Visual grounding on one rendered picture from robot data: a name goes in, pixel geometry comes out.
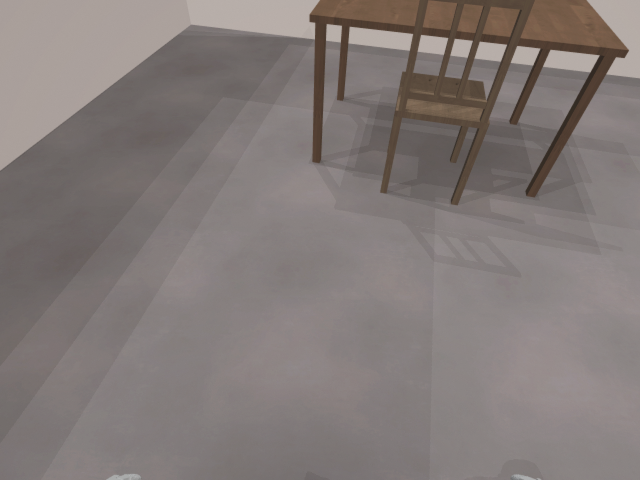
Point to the chair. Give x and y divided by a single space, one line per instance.
453 101

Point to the table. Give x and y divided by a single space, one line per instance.
563 25

